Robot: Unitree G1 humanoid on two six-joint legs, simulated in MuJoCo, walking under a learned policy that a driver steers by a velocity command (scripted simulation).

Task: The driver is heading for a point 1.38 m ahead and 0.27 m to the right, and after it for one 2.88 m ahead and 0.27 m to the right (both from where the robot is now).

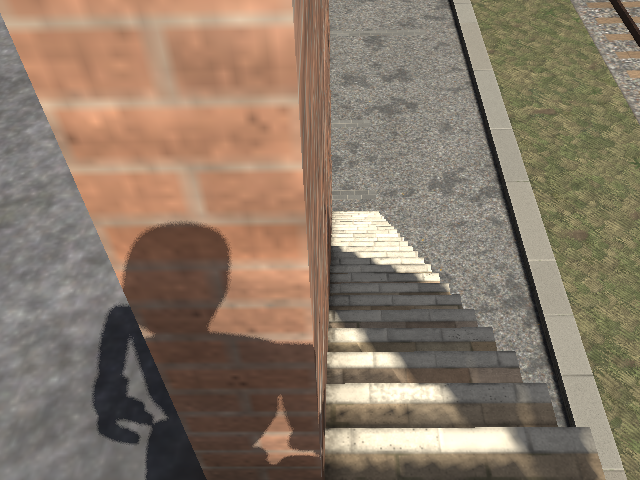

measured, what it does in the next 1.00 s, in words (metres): steps on the spot: left foot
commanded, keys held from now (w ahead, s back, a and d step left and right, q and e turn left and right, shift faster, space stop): w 1.00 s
